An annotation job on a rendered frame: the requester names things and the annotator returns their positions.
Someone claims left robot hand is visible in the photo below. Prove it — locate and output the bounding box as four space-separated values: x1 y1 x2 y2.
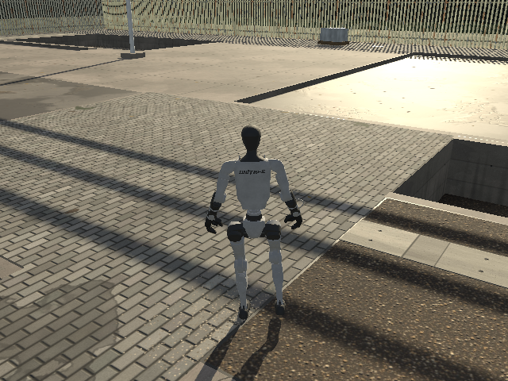
205 217 223 233

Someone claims robot right forearm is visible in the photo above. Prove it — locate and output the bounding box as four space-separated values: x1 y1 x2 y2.
285 189 301 217

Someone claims left robot upper arm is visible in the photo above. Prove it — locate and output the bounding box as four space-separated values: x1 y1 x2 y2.
214 160 236 203

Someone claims right robot hand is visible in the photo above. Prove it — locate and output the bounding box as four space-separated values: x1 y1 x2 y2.
284 213 302 229

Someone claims robot left forearm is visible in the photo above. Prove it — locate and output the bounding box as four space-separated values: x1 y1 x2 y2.
207 191 221 221

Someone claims right robot shin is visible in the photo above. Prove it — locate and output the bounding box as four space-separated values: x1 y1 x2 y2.
271 250 283 305

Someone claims humanoid robot head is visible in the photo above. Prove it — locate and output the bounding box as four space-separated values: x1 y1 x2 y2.
239 125 266 162

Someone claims right robot upper arm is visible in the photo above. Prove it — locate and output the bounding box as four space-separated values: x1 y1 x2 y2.
268 159 293 202

